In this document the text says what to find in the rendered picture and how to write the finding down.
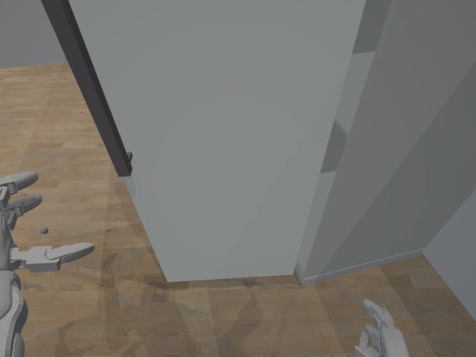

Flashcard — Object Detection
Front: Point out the right robot hand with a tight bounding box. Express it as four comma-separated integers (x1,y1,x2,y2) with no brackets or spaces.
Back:
355,299,411,357

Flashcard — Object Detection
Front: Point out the left robot forearm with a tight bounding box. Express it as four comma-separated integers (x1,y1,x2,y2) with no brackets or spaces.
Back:
0,271,28,357

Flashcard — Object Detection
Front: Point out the left robot hand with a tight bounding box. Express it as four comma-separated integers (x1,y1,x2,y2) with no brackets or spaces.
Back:
0,171,95,273

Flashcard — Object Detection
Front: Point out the handle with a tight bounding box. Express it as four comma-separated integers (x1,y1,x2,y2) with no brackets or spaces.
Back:
41,0,132,177

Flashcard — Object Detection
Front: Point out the fridge door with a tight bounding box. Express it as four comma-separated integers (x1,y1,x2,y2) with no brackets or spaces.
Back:
68,0,366,282

